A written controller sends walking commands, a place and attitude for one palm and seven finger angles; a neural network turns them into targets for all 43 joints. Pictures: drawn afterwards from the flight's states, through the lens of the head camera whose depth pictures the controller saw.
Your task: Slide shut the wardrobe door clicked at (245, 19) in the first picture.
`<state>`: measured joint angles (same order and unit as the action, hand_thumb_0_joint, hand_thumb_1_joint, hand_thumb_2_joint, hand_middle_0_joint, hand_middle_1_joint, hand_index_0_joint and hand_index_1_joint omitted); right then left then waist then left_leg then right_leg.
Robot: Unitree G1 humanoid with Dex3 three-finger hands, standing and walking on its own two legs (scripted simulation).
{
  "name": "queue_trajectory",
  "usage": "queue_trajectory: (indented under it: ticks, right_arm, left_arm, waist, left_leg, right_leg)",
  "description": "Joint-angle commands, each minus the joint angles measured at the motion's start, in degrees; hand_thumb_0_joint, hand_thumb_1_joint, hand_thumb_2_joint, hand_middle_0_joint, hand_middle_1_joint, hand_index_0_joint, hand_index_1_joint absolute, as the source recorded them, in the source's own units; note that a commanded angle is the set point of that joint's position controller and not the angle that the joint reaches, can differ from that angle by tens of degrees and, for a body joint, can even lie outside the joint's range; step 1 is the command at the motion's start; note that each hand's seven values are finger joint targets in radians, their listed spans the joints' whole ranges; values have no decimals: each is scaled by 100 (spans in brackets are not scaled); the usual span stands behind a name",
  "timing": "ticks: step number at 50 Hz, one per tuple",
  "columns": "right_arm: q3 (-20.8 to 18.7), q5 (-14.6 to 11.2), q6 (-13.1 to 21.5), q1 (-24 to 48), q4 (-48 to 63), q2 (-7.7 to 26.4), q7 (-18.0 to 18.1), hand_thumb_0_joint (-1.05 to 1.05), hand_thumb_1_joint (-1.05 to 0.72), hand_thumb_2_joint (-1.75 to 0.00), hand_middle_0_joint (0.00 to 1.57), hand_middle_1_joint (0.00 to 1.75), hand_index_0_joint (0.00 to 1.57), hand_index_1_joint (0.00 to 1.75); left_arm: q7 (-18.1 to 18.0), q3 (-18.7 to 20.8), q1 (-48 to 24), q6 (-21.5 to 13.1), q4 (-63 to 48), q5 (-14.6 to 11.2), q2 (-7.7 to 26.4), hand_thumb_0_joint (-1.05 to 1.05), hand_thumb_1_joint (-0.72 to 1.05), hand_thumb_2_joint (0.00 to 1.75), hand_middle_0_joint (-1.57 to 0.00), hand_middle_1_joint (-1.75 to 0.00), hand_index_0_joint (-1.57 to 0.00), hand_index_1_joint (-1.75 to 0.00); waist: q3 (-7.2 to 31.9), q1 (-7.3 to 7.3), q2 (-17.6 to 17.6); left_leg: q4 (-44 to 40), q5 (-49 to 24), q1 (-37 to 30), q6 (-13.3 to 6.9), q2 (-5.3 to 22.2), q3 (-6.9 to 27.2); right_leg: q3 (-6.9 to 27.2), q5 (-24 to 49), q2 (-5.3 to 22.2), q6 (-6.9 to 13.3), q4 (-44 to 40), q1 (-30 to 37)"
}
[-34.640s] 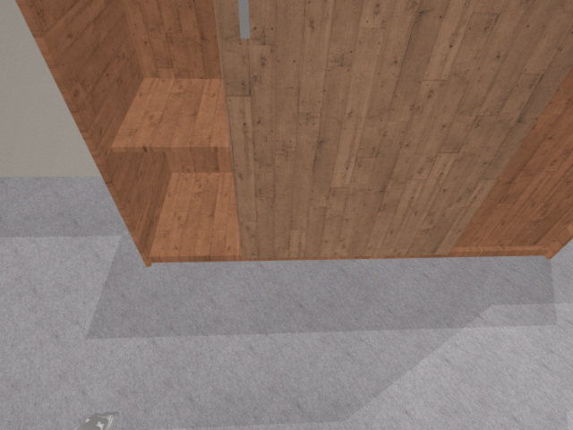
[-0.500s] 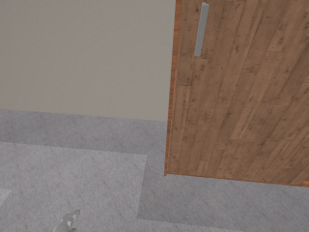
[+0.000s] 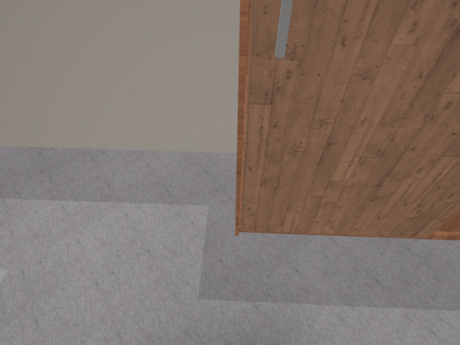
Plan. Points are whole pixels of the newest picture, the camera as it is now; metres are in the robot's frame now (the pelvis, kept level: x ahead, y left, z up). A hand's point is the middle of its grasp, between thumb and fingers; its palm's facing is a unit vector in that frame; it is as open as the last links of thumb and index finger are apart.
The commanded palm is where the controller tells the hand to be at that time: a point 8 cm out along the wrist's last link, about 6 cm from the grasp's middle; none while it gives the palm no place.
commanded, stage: let the arm hang, fingers relaxed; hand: right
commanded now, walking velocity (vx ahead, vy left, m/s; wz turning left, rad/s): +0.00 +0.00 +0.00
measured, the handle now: (284, 12) +0.68 -0.07 +0.25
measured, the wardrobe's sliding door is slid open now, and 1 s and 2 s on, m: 0.00 0.00 0.00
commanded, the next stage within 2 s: look to check the result in 0.64 s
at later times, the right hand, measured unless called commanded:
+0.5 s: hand out of the picture +0.03 -0.18 -0.17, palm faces +0.00 +0.98 -0.19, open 7.3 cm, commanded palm none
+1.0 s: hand out of the picture +0.08 -0.21 -0.16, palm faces -0.02 +0.96 -0.27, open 7.4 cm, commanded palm none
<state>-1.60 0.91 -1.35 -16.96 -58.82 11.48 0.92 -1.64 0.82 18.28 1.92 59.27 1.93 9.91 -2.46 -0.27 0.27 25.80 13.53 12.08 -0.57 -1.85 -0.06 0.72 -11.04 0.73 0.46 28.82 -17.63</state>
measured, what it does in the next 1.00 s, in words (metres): stands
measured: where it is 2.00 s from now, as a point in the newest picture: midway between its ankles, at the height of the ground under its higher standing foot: outside the picture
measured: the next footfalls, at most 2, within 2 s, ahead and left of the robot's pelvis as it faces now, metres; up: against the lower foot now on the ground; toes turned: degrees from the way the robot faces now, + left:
none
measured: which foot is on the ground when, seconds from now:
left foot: down 0.00-1.00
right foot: down 0.00-1.00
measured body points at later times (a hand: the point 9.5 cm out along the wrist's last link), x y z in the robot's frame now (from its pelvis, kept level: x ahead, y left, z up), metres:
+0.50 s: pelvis +0.01 -0.01 +0.00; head +0.03 -0.01 +0.45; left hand +0.03 +0.22 -0.16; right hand +0.03 -0.23 -0.16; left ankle +0.00 +0.12 -0.74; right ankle +0.05 -0.11 -0.74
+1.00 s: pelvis +0.03 +0.00 +0.01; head +0.06 +0.00 +0.46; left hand +0.07 +0.26 -0.15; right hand +0.08 -0.26 -0.14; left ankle +0.00 +0.12 -0.74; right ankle +0.05 -0.11 -0.74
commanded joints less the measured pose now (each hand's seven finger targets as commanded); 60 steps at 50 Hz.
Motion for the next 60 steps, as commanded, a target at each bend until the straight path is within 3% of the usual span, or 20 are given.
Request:
queue_trajectory:
  ticks: [1,12,16,21,23,27,35,45,60]
  right_arm:
    - [-16,-17,155,-40,-31,539,42,0,-90,-90,20,30,20,30]
    - [9,3,134,-97,-518,475,75,0,-90,-90,20,30,20,30]
    - [9,6,163,-106,-544,401,90,0,-90,-90,20,30,20,30]
    - [5,9,188,-6,-539,384,101,0,-90,-90,20,30,20,30]
    - [-4,14,213,-16,-525,453,110,0,-90,-90,20,30,20,30]
    - [-28,3,226,127,-513,528,98,0,-90,-90,20,30,20,30]
    - [-47,-2,252,318,-453,720,79,0,-90,-90,20,30,20,30]
    - [-88,-18,278,603,-412,1050,58,0,-90,-90,20,30,20,30]
    - [-108,-26,318,955,-325,1424,39,0,-90,-90,20,30,20,30]
  left_arm:
    - [-42,89,58,-172,-143,-54,625,0,90,90,-20,-30,-20,-30]
    - [-45,112,133,-148,216,-46,601,0,90,90,-20,-30,-20,-30]
    - [-49,106,96,-175,238,-50,539,0,90,90,-20,-30,-20,-30]
    - [-52,108,-37,-191,280,-55,518,0,90,90,-20,-30,-20,-30]
    - [-47,122,-80,-200,266,-69,582,0,90,90,-20,-30,-20,-30]
    - [-50,120,-208,-215,284,-59,645,0,90,90,-20,-30,-20,-30]
    - [-37,149,-418,-215,251,-63,864,0,90,90,-20,-30,-20,-30]
    - [-30,152,-711,-253,265,-73,1188,0,90,90,-20,-30,-20,-30]
    - [5,151,-1124,-269,235,-75,1566,0,90,90,-20,-30,-20,-30]
  waist:
    - [243,2,147]
    - [-155,-14,97]
    - [-12,-16,-13]
    - [-111,-30,20]
    - [8,-26,-80]
    - [3,-32,136]
    - [65,-41,-59]
    - [336,-25,53]
    - [403,-25,-55]
  left_leg:
    - [-649,-28,44,-237,569,449]
    - [-674,374,305,-208,551,402]
    - [-638,61,201,-192,591,412]
    - [-661,-147,240,-169,624,433]
    - [-671,-319,187,-172,634,465]
    - [-705,-374,99,-174,655,486]
    - [-806,-477,40,-182,684,517]
    - [-787,-953,-255,-188,731,539]
    - [-921,-1386,-453,-180,795,590]
  right_leg:
    - [493,-123,498,189,-793,345]
    - [551,-652,494,214,-1069,289]
    - [487,-282,474,212,-987,408]
    - [426,42,468,185,-925,514]
    - [400,295,473,186,-853,666]
    - [381,346,475,169,-884,682]
    - [354,469,481,162,-850,840]
    - [352,901,559,158,-885,1078]
    - [342,1213,593,116,-978,1292]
